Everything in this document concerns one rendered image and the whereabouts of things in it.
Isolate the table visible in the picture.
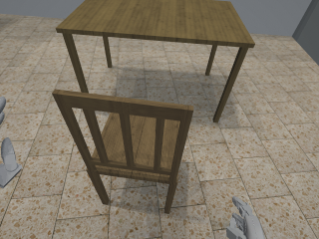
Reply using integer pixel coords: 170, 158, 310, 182
56, 0, 255, 122

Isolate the robot right hand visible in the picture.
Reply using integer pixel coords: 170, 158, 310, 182
226, 196, 265, 239

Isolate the chair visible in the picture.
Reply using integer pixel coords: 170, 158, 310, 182
52, 89, 194, 214

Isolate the robot left hand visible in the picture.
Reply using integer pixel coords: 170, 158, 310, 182
0, 96, 22, 188

